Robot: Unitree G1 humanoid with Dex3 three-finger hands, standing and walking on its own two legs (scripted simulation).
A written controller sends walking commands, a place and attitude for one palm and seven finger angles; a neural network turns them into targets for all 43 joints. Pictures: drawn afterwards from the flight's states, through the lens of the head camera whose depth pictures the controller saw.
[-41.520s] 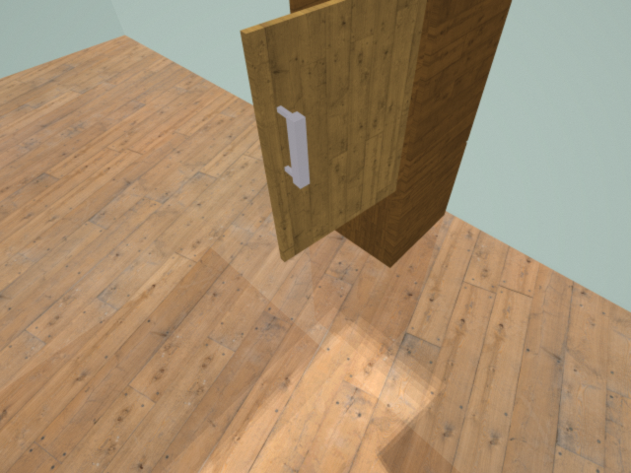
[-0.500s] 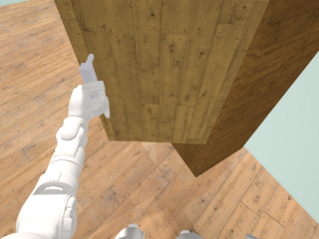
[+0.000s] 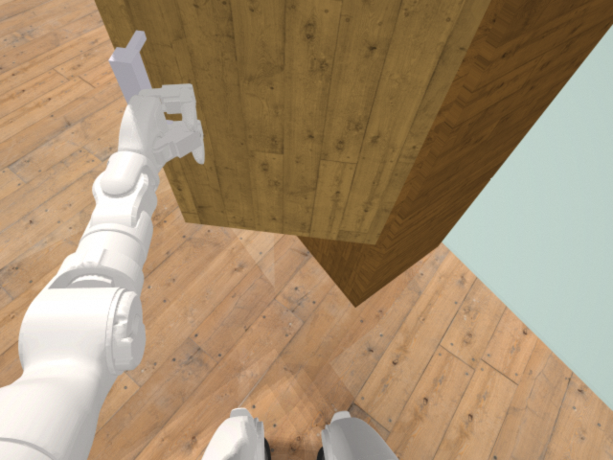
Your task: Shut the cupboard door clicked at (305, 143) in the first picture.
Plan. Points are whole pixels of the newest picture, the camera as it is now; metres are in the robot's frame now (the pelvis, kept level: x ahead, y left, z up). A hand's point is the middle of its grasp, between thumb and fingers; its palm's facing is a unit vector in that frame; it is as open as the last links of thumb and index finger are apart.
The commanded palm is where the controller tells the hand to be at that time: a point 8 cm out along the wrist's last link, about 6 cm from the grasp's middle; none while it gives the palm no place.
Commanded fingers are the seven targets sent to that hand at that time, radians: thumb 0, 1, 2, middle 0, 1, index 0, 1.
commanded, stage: push the door shut along its arc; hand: left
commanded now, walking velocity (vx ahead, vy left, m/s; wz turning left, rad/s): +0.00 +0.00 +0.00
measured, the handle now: (150, 98) +0.58 +0.17 +0.10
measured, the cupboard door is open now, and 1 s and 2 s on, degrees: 48 37 35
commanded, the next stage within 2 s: pull the fist back off the door in 0.82 s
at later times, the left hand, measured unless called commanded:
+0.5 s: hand (232, 103) +0.56 +0.06 +0.11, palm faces -0.29 -0.96 +0.00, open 3.0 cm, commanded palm +0.56 +0.11 +0.11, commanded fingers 0.00 0.90 0.90 -1.30 -1.50 -1.30 -1.50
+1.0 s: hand (244, 82) +0.59 +0.04 +0.12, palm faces -0.23 -0.97 +0.10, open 3.2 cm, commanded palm +0.59 +0.07 +0.11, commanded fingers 0.00 0.90 0.90 -1.30 -1.50 -1.30 -1.50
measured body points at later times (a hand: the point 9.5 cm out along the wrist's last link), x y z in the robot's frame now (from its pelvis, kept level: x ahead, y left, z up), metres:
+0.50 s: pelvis +0.01 -0.01 -0.01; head +0.14 -0.01 +0.42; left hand +0.57 +0.11 +0.11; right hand -0.02 -0.28 -0.12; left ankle +0.05 +0.08 -0.66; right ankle +0.01 -0.12 -0.66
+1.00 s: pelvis +0.01 -0.02 -0.03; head +0.17 +0.00 +0.39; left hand +0.60 +0.10 +0.11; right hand -0.03 -0.29 -0.13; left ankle +0.05 +0.08 -0.66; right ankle +0.01 -0.12 -0.66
